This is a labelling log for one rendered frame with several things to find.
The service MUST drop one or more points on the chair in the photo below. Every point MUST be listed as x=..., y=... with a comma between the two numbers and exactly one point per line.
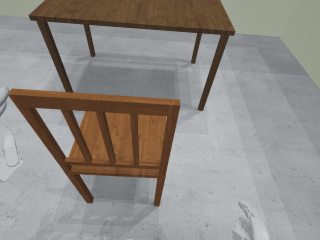
x=122, y=136

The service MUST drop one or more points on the table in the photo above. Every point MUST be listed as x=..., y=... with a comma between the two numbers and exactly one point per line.
x=190, y=16

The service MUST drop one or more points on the left robot hand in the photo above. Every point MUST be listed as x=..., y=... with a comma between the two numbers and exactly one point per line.
x=11, y=162

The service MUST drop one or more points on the right robot hand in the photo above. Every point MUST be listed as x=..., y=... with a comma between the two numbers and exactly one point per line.
x=254, y=229

